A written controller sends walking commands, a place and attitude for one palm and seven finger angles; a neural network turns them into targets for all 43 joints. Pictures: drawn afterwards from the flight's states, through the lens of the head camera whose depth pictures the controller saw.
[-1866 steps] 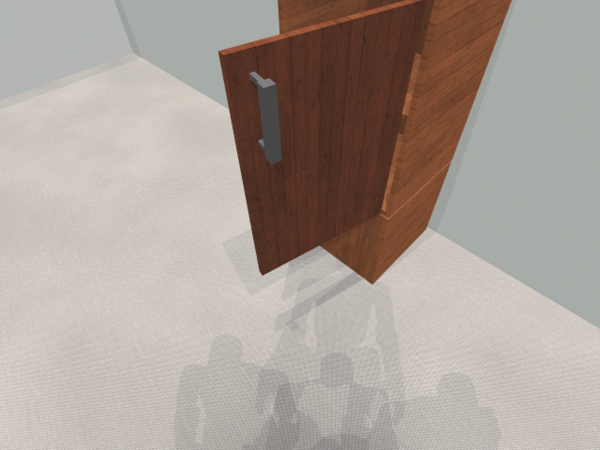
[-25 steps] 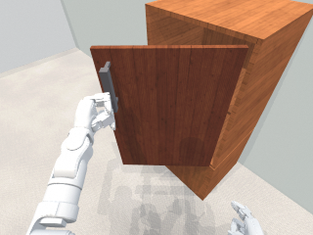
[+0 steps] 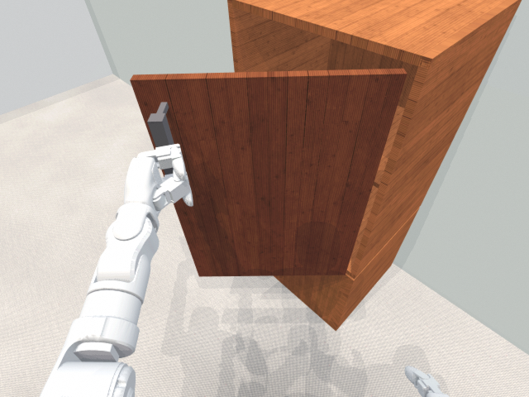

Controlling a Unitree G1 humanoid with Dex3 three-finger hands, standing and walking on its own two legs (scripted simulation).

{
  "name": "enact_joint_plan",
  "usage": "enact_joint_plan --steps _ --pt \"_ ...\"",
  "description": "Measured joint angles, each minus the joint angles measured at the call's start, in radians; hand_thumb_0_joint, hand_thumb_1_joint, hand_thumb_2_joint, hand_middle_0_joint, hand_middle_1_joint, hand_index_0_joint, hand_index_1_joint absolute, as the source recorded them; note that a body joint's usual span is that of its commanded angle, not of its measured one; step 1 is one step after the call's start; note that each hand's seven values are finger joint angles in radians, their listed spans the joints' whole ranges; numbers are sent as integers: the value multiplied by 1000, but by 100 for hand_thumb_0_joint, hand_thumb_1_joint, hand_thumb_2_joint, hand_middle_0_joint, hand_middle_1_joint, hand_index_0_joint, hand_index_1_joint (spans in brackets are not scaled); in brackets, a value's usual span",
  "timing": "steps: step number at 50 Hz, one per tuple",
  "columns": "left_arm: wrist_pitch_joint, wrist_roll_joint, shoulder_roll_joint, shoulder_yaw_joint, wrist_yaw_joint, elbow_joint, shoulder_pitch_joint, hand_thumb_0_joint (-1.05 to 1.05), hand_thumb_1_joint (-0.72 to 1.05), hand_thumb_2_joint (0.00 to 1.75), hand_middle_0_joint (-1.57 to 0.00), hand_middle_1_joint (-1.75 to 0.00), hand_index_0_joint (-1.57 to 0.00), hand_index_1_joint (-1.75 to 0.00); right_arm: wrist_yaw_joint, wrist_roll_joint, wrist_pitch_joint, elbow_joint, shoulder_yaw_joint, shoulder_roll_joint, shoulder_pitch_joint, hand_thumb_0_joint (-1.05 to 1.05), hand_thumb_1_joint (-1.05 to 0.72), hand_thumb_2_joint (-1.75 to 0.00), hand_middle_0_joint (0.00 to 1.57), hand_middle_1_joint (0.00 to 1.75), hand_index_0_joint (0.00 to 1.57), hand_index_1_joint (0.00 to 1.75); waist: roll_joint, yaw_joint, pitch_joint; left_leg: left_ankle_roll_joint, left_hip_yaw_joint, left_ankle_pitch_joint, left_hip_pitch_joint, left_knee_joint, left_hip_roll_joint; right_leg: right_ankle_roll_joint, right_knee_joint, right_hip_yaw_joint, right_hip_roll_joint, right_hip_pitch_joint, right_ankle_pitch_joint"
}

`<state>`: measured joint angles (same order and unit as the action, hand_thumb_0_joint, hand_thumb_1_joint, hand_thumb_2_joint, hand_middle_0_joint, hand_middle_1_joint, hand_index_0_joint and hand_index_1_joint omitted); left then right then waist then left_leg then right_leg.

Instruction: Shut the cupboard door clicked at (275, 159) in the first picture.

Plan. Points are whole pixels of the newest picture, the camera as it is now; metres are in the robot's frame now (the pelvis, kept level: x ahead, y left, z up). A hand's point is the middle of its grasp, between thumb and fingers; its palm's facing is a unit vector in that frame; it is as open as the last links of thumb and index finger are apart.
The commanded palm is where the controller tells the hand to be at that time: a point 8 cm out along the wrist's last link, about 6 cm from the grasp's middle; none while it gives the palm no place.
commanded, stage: bring the fist close to the handle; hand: left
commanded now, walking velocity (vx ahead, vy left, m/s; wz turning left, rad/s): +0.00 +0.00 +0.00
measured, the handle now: (170, 147) +0.48 +0.18 +0.14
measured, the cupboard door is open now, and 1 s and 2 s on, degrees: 45 33 26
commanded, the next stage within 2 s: push the door shut along its arc in 0.04 s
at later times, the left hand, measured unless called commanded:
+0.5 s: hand (183, 169) +0.42 +0.14 +0.15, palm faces -0.03 -1.00 -0.02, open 3.1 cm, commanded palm +0.41 +0.19 +0.15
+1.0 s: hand (204, 145) +0.48 +0.12 +0.14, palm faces -0.17 -0.99 -0.01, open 3.1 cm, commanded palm +0.48 +0.17 +0.15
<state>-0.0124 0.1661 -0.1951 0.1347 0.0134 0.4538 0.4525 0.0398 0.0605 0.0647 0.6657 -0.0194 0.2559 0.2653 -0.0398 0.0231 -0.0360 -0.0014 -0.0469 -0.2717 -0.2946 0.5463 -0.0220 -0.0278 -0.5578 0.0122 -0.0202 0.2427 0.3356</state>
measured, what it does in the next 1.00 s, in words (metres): stands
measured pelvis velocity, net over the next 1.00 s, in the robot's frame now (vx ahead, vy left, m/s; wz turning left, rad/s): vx -0.01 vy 0.02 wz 0.00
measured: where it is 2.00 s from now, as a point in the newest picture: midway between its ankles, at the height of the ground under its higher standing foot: outside the picture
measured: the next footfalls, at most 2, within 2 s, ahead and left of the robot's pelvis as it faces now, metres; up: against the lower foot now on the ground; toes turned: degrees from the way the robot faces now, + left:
none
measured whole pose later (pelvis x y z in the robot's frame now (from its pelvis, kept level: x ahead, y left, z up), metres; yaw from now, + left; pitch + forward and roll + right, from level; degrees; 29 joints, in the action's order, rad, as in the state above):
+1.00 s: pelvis -0.01 +0.02 -0.01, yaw +0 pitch +9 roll -1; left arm 0.21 0.14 -0.38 0.23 0.23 1.19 1.00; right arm 0.03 0.03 0.10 0.73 -0.02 0.28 0.41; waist -0.03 0.15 -0.05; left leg 0.02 -0.05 -0.30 -0.53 0.67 -0.02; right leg -0.01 -0.66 0.01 -0.01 0.47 0.35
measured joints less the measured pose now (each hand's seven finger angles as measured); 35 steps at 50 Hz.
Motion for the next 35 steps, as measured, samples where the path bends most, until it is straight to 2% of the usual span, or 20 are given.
enact_joint_plan --steps 11,17,24,35 --pt "-4 2 -3 1 16 32 20 1 90 90 -130 -150 -130 -150 2 2 -6 -19 -12 -8 -32 1 -91 -90 20 30 20 30 0 -2 -7 0 6 5 0 0 1 0 2 6 1 -3 -4" --pt "11 5 -31 0 53 136 103 1 90 90 -130 -150 -131 -150 11 4 -11 -17 -22 -8 -43 1 -91 -90 20 30 20 30 6 7 3 2 16 6 -17 14 4 1 -7 16 3 8 -3" --pt "72 8 -70 15 105 317 237 1 90 90 -131 -150 -132 -150 12 3 -2 0 -19 1 -15 1 -91 -90 20 30 20 30 10 23 5 6 20 5 -66 38 8 4 -28 21 8 53 -2" --pt "167 8 -122 32 170 557 409 1 90 90 -131 -150 -133 -150 3 -8 16 50 -1 21 78 1 -91 -90 20 30 20 30 9 61 0 17 15 -9 -151 84 13 15 -69 16 15 136 8"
